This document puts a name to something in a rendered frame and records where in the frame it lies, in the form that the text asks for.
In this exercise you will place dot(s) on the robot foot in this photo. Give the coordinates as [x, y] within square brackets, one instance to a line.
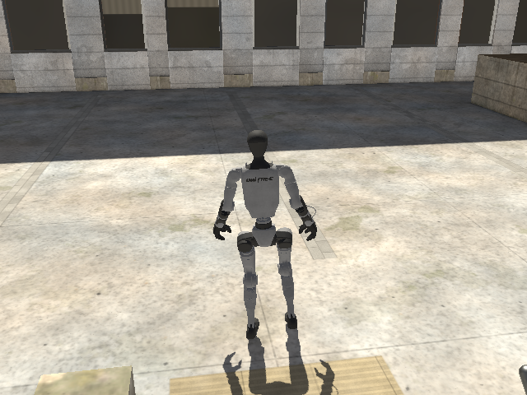
[291, 322]
[251, 332]

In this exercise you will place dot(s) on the right robot foot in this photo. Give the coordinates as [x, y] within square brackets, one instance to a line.
[291, 322]

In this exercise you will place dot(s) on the left robot forearm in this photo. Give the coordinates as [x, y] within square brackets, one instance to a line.
[221, 217]

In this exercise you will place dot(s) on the robot left hand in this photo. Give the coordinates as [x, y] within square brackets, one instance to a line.
[216, 231]

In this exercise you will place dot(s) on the right robot forearm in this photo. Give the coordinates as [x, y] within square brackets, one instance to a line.
[304, 214]

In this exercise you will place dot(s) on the right robot upper arm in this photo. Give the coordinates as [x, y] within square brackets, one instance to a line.
[285, 172]

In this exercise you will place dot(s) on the robot right hand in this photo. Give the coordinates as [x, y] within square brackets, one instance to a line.
[312, 229]

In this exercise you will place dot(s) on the left robot foot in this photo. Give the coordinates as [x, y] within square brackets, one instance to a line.
[251, 332]

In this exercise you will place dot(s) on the left robot upper arm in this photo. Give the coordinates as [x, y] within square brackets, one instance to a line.
[233, 176]

